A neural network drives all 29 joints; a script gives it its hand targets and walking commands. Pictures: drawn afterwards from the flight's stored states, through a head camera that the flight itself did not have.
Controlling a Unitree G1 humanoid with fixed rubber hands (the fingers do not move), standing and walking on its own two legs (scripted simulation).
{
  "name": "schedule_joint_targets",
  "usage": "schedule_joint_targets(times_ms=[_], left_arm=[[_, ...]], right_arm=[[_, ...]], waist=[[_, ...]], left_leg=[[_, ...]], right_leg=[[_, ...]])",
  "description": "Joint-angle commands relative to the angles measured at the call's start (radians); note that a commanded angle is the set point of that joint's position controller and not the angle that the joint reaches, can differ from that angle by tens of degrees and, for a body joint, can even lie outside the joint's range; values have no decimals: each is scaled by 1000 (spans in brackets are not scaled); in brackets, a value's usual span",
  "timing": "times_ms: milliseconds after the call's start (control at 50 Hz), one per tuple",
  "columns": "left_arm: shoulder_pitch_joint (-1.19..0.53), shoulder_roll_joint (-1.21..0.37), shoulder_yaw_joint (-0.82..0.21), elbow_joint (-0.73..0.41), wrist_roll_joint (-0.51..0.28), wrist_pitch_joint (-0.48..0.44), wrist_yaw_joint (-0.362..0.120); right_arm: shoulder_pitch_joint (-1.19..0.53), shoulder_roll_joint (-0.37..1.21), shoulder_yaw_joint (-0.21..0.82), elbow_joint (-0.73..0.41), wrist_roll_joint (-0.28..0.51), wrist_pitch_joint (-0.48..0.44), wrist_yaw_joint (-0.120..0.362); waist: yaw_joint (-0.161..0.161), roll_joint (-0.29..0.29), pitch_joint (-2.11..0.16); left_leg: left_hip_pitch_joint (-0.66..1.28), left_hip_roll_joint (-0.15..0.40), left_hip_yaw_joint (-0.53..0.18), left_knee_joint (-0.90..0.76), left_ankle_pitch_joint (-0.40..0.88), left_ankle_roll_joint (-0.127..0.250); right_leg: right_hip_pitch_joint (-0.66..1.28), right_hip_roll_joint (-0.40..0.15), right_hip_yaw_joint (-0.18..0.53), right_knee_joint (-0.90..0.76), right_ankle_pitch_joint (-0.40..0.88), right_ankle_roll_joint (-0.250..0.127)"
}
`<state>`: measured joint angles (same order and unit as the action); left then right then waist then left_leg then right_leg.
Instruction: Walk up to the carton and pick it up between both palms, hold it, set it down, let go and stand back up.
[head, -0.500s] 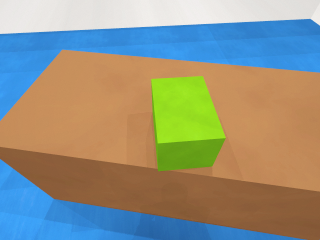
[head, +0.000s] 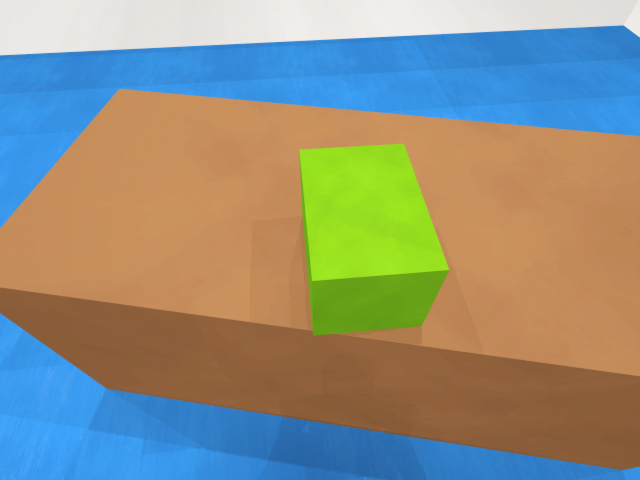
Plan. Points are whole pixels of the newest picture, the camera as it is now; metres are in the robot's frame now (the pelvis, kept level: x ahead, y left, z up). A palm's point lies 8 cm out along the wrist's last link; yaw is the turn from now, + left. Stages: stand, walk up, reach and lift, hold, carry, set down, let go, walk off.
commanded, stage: stand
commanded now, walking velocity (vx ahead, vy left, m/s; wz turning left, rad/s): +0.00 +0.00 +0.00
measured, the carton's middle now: (359, 236) +0.48 -0.05 -0.05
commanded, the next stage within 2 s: none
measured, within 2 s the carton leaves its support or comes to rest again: neither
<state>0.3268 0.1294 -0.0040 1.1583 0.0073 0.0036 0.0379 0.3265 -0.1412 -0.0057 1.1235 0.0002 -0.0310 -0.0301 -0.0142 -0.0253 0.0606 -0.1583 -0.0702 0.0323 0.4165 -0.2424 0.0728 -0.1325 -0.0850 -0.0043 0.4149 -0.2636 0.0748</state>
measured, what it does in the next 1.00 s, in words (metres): stands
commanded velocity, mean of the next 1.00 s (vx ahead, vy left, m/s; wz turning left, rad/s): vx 0.00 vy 0.00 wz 0.00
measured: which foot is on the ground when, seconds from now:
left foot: down 0.00-1.00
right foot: down 0.00-1.00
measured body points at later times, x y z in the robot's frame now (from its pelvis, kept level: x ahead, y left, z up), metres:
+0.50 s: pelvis +0.00 +0.00 +0.00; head +0.02 +0.00 +0.45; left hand -0.04 +0.20 -0.17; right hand -0.01 -0.23 -0.15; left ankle -0.01 +0.07 -0.74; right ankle -0.03 -0.16 -0.74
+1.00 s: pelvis +0.00 +0.00 +0.00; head +0.01 +0.00 +0.45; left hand -0.03 +0.20 -0.17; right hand -0.02 -0.22 -0.16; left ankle -0.01 +0.07 -0.74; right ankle -0.03 -0.16 -0.74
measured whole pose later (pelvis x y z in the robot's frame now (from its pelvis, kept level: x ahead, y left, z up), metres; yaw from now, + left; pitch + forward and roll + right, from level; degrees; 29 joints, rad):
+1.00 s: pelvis +0.00 +0.00 +0.00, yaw +0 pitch -2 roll +0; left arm 0.32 0.12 0.00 1.15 0.01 0.00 0.04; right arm 0.30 -0.13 -0.01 1.11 0.00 -0.03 -0.03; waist -0.01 -0.02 0.05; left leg -0.16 -0.06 0.03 0.43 -0.24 0.07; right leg -0.12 -0.08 -0.01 0.41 -0.26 0.07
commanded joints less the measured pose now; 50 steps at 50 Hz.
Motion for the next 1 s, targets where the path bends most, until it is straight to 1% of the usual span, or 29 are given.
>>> schedule_joint_targets(times_ms=[0, 40, 80, 100, 140, 160, 200, 240, 260, 300, 340, 400, 420, 460, 520, 540, 560, 600, 620, 640, 660, 740, 800, 820, 840, 900, 940, 960, 980], left_arm=[[130, 68, 20, -12, 2, 2, 14], [117, 53, 1, -5, 1, 5, 15], [112, 46, 5, 6, -2, 0, 2], [117, 64, 7, -1, 3, -6, 0], [101, 88, 17, -5, 5, -7, -1], [77, 96, 20, -8, 2, -6, 1], [109, 81, 16, 0, -8, -1, 4], [115, 59, 11, 8, 6, 1, 10], [109, 35, -2, 9, 6, 5, 11], [150, 78, 12, 13, -5, 2, 14], [87, 65, 11, 1, 2, -4, 9], [100, 30, -6, -2, 1, -9, 5], [123, 17, -5, 7, -2, -5, 6], [83, 87, 15, -10, 8, -7, 1], [124, 72, 10, 15, 5, -5, 1], [129, 72, 17, 7, 3, -7, 4], [117, 69, 9, 9, 8, -6, 2], [125, 50, 4, 1, 2, -4, 0], [124, 33, -9, 1, -2, -6, 5], [96, 63, 5, -8, -3, -9, -2], [64, 96, 15, -14, 10, -7, 5], [110, 52, 6, -8, -4, -8, 6], [72, 50, 8, -24, 4, -8, 5], [113, 76, 15, -3, -5, -9, 4], [127, 63, 17, 1, -2, -5, 2], [113, 52, 3, 5, -1, -4, 4], [87, 78, 20, -17, -2, -3, 1], [80, 92, 26, -11, 1, 0, 6], [77, 71, 17, -13, 2, 0, 3]], right_arm=[[73, -40, 6, -7, -7, -5, -9], [106, -79, -6, 5, 8, -6, -4], [76, -95, -15, -6, 2, -2, -5], [45, -100, -11, -10, -7, 1, -6], [37, -102, -16, -17, -13, -1, -1], [70, -85, -17, -6, -8, 2, -5], [79, -65, -6, -12, -2, 2, -7], [48, -77, -8, -17, 2, -1, -4], [72, -103, -21, -19, -1, -1, -2], [59, -46, 0, -10, -2, -2, -5], [69, -68, -8, -10, -1, -3, -11], [68, -90, -12, -8, -2, -2, -8], [62, -69, -8, -12, -4, 0, -11], [53, -59, -1, -17, 2, -3, -6], [90, -80, -4, -8, 4, 3, -3], [62, -66, -1, -9, -3, 4, -2], [72, -65, -3, 1, 3, 4, -7], [72, -73, -5, -15, 8, -3, -6], [63, -101, -14, -8, 8, -5, -4], [48, -90, -12, -16, 4, -4, -5], [55, -89, -19, -22, 2, -1, -10], [85, -49, -1, -6, 0, -2, -6], [53, -50, -11, -25, 0, -5, -7], [58, -67, -9, -27, -6, -5, -4], [51, -48, -8, -29, -11, -5, -4], [92, -119, -31, -10, -3, 2, -3], [90, -58, -2, 5, -8, 3, -7], [59, -49, -6, -19, -7, -2, 0], [53, -61, -10, -18, -4, -1, -1]], waist=[[16, 62, 5], [-4, 35, 38], [-5, 25, 14], [19, 30, 16], [14, 32, 46], [-4, -4, 70], [9, -18, 51], [6, 25, 61], [-2, -6, 42], [21, 21, 15], [-2, -19, 14], [3, 57, 15], [7, 13, 45], [10, 34, 34], [-11, -10, 61], [16, 2, 64], [-3, 35, 66], [-4, 10, 28], [6, 63, 2], [7, 11, 12], [-9, 19, 55], [7, 43, 13], [7, 11, 25], [12, -30, 35], [13, 17, 20], [-7, -21, 49], [4, 58, 72], [3, 24, 65], [1, 33, 47]], left_leg=[[37, 154, -126, -108, 207, -19], [32, 139, -112, -99, 207, -20], [24, 148, -131, -101, 189, -18], [31, 159, -145, -81, 235, -12], [6, 150, -121, -74, 229, -13], [-22, 152, -126, -90, 224, -18], [-15, 162, -145, -107, 204, -31], [-3, 142, -124, -102, 156, -25], [21, 154, -132, -94, 210, -22], [34, 149, -130, -78, 246, -17], [46, 149, -123, -81, 259, -23], [31, 150, -110, -75, 290, -16], [12, 165, -131, -83, 245, -9], [2, 148, -114, -85, 220, -19], [-18, 155, -138, -86, 199, -9], [-42, 149, -129, -91, 139, -20], [-25, 141, -120, -95, 147, -18], [10, 149, -124, -94, 164, -19], [-6, 146, -124, -103, 164, -24], [3, 142, -112, -88, 190, -22], [-2, 144, -123, -96, 164, -25], [24, 152, -123, -92, 257, -16], [-3, 154, -134, -76, 272, -15], [-7, 157, -127, -83, 240, -10], [47, 152, -122, -76, 225, -15], [-33, 148, -123, -95, 120, -22], [-36, 143, -126, -104, 152, -23], [-12, 146, -132, -119, 171, -21], [-8, 145, -116, -104, 188, -19]], right_leg=[[-48, -29, 2, -42, 137, -32], [-60, -35, 8, -52, 148, -35], [-47, -24, 3, -58, 142, -35], [-56, -27, -4, -55, 139, -36], [-53, -30, 1, -69, 134, -39], [-55, -34, 6, -72, 149, -38], [-46, -31, 8, -61, 163, -36], [-60, -31, 7, -57, 132, -38], [-47, -32, 13, -62, 152, -33], [-44, -29, 10, -66, 155, -27], [-52, -26, 3, -51, 159, -37], [-36, -33, 7, -49, 153, -30], [-50, -37, 9, -69, 151, -35], [-36, -32, 14, -60, 173, -48], [-35, -30, 19, -68, 147, -40], [-24, -33, 8, -71, 136, -38], [-42, -34, 14, -73, 143, -40], [-56, -23, 7, -55, 151, -43], [-13, -31, 12, -63, 153, -42], [-24, -31, 2, -58, 157, -41], [-68, -26, 9, -66, 138, -54], [-46, -24, 3, -47, 144, -41], [-34, -27, 4, -50, 154, -41], [-36, -25, 14, -52, 152, -41], [-63, -20, -1, -60, 129, -40], [-42, -28, 0, -65, 138, -38], [-41, -36, 21, -63, 146, -52], [-61, -33, 3, -53, 146, -48], [-39, -26, 10, -59, 141, -39]])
